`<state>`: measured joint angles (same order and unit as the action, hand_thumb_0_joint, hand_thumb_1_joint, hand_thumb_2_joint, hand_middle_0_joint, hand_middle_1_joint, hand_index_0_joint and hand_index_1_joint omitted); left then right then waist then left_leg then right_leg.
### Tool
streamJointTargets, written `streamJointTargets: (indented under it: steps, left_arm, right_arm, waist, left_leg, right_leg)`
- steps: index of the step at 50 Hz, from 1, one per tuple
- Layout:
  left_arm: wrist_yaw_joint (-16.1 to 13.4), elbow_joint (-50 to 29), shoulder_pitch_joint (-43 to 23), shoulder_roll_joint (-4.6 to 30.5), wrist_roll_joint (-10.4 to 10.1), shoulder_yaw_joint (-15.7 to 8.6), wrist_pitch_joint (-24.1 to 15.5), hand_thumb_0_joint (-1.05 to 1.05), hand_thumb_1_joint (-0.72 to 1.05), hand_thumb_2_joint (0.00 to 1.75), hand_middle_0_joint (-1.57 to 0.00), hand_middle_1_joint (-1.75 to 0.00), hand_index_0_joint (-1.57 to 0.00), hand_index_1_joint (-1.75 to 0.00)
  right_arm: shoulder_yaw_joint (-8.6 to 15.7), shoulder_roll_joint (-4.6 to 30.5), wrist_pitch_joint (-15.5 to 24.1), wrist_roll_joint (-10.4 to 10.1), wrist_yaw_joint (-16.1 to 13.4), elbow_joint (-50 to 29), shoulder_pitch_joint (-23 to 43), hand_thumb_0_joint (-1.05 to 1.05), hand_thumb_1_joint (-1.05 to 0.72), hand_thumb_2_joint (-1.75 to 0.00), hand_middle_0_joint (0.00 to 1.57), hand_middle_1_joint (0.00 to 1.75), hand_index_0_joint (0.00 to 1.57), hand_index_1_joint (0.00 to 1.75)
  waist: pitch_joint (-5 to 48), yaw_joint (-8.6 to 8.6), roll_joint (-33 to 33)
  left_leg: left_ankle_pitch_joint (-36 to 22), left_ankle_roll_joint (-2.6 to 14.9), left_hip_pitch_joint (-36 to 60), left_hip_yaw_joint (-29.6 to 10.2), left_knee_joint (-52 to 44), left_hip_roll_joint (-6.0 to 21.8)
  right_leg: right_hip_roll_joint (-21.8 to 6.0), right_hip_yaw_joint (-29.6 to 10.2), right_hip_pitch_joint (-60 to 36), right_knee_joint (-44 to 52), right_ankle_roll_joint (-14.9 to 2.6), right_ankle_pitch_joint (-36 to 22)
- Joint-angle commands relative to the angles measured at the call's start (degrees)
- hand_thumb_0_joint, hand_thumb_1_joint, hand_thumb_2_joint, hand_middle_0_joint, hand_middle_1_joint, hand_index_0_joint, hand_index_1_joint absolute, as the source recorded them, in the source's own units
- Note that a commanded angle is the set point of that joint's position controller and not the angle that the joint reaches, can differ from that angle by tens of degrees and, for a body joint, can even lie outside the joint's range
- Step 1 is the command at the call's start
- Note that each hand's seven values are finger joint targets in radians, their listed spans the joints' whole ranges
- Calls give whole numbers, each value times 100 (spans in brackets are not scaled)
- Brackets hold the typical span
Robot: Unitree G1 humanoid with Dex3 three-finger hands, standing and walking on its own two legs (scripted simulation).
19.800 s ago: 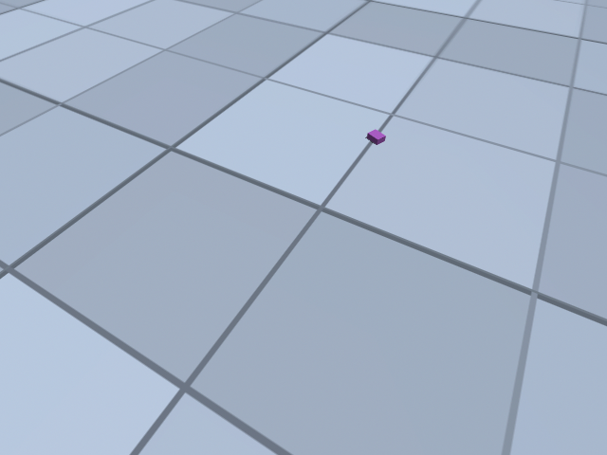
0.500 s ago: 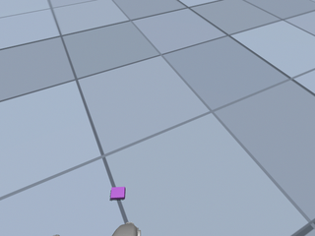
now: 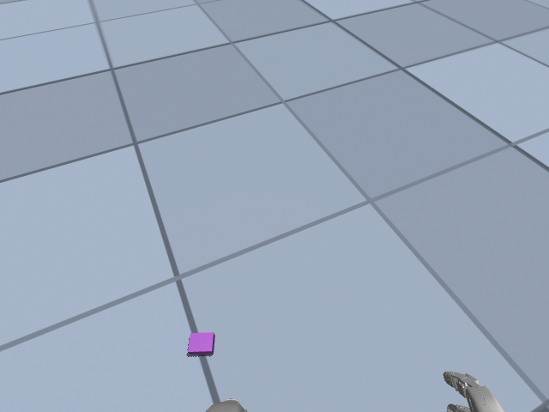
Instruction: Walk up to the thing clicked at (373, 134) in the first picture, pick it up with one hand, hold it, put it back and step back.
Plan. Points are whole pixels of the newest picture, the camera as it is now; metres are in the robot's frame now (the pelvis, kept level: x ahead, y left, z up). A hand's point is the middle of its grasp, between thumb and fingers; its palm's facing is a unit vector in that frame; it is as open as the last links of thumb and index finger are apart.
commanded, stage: walk up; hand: left
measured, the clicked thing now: (201, 343) +0.45 +0.29 -0.74
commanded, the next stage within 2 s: stand in 1.70 s
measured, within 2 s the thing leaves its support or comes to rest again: neither
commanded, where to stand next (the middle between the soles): +0.07 +0.03 m, yaw +2 degrees
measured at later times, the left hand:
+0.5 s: hand out of the picture +0.04 +0.28 -0.14, palm faces -0.03 -0.93 -0.37, open 7.4 cm
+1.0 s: hand out of the picture +0.08 +0.28 -0.12, palm faces -0.01 -0.93 -0.36, open 7.4 cm
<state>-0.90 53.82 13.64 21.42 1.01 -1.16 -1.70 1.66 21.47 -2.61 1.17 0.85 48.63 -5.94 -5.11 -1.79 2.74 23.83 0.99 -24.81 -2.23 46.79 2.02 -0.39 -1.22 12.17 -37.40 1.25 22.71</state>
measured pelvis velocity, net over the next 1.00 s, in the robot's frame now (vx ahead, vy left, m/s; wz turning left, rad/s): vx -0.01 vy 0.02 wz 0.02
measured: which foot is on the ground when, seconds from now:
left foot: up 0.00-0.12, down 0.14-1.00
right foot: down 0.00-1.00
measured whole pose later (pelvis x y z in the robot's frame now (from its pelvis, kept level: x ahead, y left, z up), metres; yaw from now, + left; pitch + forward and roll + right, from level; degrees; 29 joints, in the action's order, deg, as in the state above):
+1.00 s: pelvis -0.01 +0.02 +0.02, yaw +1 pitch -2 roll +0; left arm 0.3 65.0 4.1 20.4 0.5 0.0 -1.4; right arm 1.2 20.9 -0.3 0.0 1.1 64.2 -3.9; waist -2.8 0.4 1.1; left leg 10.5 -2.0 -9.7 -2.1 22.6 1.9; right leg -2.2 -0.1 7.1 -21.6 2.2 12.1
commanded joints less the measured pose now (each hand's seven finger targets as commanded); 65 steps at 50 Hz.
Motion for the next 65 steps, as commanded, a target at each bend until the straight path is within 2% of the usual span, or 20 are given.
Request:
streamJointTargets:
  steps: [1, 4, 7, 8, 9, 10, 11, 13, 15, 17, 18, 19, 21, 22, 24, 26, 34, 37, 46, 65]
  left_arm:
    - [-207, -396, -265, 1728, 46, -489, -248, 0, 90, 90, -20, -30, -20, -30]
    - [-205, -375, 105, 1709, 61, -465, -275, 0, 90, 90, -20, -30, -20, -30]
    - [-147, -499, -191, 1522, -18, -377, -174, 0, 90, 90, -20, -30, -20, -30]
    - [-134, -585, -233, 1314, -57, -297, -159, 0, 90, 90, -20, -30, -20, -30]
    - [-120, -656, -66, 982, -113, -199, -131, 0, 90, 90, -20, -30, -20, -30]
    - [-167, -515, -5, 1120, -114, -237, -62, 0, 90, 90, -20, -30, -20, -30]
    - [-176, -377, -42, 1252, -89, -244, -73, 0, 90, 90, -20, -30, -20, -30]
    - [-83, -173, 148, 1256, -70, -268, -132, 0, 90, 90, -20, -30, -20, -30]
    - [-61, 2, 389, 1302, -35, -316, -182, 0, 90, 90, -20, -30, -20, -30]
    - [-108, -2, 184, 1577, 35, -378, -204, 0, 90, 90, -20, -30, -20, -30]
    - [-96, -42, -213, 1813, 52, -383, -200, 0, 90, 90, -20, -30, -20, -30]
    - [-69, -167, -729, 1842, 72, -360, -177, 0, 90, 90, -20, -30, -20, -30]
    - [-27, -187, -994, 1495, 24, -272, -119, 0, 90, 90, -20, -30, -20, -30]
    - [-12, -154, -1038, 1347, -14, -249, -98, 0, 90, 90, -20, -30, -20, -30]
    - [19, 118, -590, 1256, -33, -238, -91, 0, 90, 90, -20, -30, -20, -30]
    - [52, 210, -515, 1248, -47, -251, -105, 0, 90, 90, -20, -30, -20, -30]
    - [17, 494, -762, 1195, -99, -169, -151, 0, 90, 90, -20, -30, -20, -30]
    - [6, 552, -943, 1178, -120, -161, -120, 0, 90, 90, -20, -30, -20, -30]
    - [24, 756, -1231, 1151, -74, -131, -88, 0, 90, 90, -20, -30, -20, -30]
    - [24, 876, -1201, 1108, -33, -173, -66, 0, 90, 90, -20, -30, -20, -30]
  right_arm:
    - [407, 1121, 112, -63, 29, -395, 253, 0, -90, -90, 20, 30, 20, 30]
    - [380, 984, 176, -46, 48, -352, 233, 0, -90, -90, 20, 30, 20, 30]
    - [461, 1027, 290, -25, 25, 13, -257, 0, -90, -90, 20, 30, 20, 30]
    - [552, 1276, 323, 20, -11, 94, -482, 0, -90, -90, 20, 30, 20, 30]
    - [609, 1507, 357, 78, -46, 60, -567, 0, -90, -90, 20, 30, 20, 30]
    - [589, 1668, 361, -35, -41, 25, -361, 0, -90, -90, 20, 30, 20, 30]
    - [605, 1727, 337, -30, -27, 37, -85, 0, -90, -90, 20, 30, 20, 30]
    - [421, 1406, 273, -20, -3, -49, 436, 0, -90, -90, 20, 30, 20, 30]
    - [321, 1194, 254, -103, 11, -22, 559, 0, -90, -90, 20, 30, 20, 30]
    - [228, 965, 232, -156, 42, 76, 396, 0, -90, -90, 20, 30, 20, 30]
    - [247, 987, 193, -132, 40, 213, 218, 0, -90, -90, 20, 30, 20, 30]
    - [287, 1024, 180, -107, 33, 407, -98, 0, -90, -90, 20, 30, 20, 30]
    - [311, 1100, 237, -99, 40, 610, -312, 0, -90, -90, 20, 30, 20, 30]
    - [315, 1225, 283, -94, 48, 652, -194, 0, -90, -90, 20, 30, 20, 30]
    - [271, 1279, 333, -77, 48, 615, 209, 0, -90, -90, 20, 30, 20, 30]
    - [191, 1218, 354, -59, 41, 674, 238, 0, -90, -90, 20, 30, 20, 30]
    - [135, 1142, 452, -117, -35, 990, 186, 0, -90, -90, 20, 30, 20, 30]
    - [140, 1112, 436, -137, -62, 1101, 118, 0, -90, -90, 20, 30, 20, 30]
    - [131, 1048, 340, -136, -45, 1242, 314, 0, -90, -90, 20, 30, 20, 30]
    - [138, 1061, 347, -106, -62, 1339, 400, 0, -90, -90, 20, 30, 20, 30]
  waist:
    - [-149, 180, -1068]
    - [204, 13, -1379]
    - [813, 292, -1138]
    - [1114, 405, -635]
    - [1381, 397, 141]
    - [1429, 363, 589]
    - [1126, 254, 679]
    - [868, 7, 425]
    - [646, -116, 268]
    - [593, -14, -274]
    - [402, 171, -582]
    - [194, 375, -772]
    - [-43, 494, -630]
    - [-176, 402, -392]
    - [-64, 69, -311]
    - [11, 29, -323]
    - [869, 124, 67]
    - [927, 168, 1]
    - [587, 218, -355]
    - [840, 207, -253]
  left_leg:
    - [335, 106, -259, -242, 414, 83]
    - [55, 111, 117, 203, -464, -26]
    - [-1598, 155, 1582, 317, -2064, -114]
    - [-2332, 341, 2312, -260, -2074, 276]
    - [-2771, 713, 2946, -1485, -2189, 1180]
    - [-2158, 1371, 2211, -1950, -2310, 1764]
    - [-1503, 1487, 1521, -2055, -2439, 1789]
    - [-859, 868, 921, -810, -2158, 907]
    - [-933, 321, 489, -350, -1612, 404]
    - [-578, 65, 312, -193, -1092, 90]
    - [177, 23, 553, -29, -990, -114]
    - [330, 19, 1232, 37, -849, -63]
    - [29, 94, 1545, -310, -1831, 129]
    - [126, 205, 1125, -785, -2362, 382]
    - [590, 352, 489, -1243, -2785, 708]
    - [726, 225, 295, -986, -2807, 527]
    - [-2158, 100, 1419, -411, -2444, 446]
    - [-2538, 76, 1580, -344, -2517, 476]
    - [-1918, 28, 1651, -287, -2715, 405]
    - [-2269, 8, 1884, -274, -2864, 435]
  right_leg:
    - [-1685, -1345, 243, 1198, -1295, -3412]
    - [-1265, -945, -259, 725, -1025, -4411]
    - [-796, -338, 82, -95, -586, -3439]
    - [-540, -156, 661, -687, -380, -2695]
    - [-82, 80, 1481, -1238, -156, -1205]
    - [-50, 105, 1162, -1378, -170, 1206]
    - [-286, -76, 800, -1064, -223, 1262]
    - [-219, 93, 145, 67, -268, 449]
    - [-260, -49, -238, 836, -315, -943]
    - [-1019, -1317, -92, 1584, -663, -470]
    - [-1450, -1820, 546, 1923, -941, 443]
    - [-1551, -1786, 1346, 2003, -1022, 1058]
    - [-929, -926, 1598, 1786, -577, 1266]
    - [-500, -495, 1314, 1431, -380, 826]
    - [-233, -186, 467, 1123, -332, 218]
    - [-368, -419, 92, 1422, -385, 272]
    - [-593, -308, -500, 1551, -271, -1962]
    - [-626, -235, -605, 1544, -254, -2190]
    - [-671, -300, -375, 2038, -208, -1600]
    - [-650, -137, -685, 2118, -163, -1863]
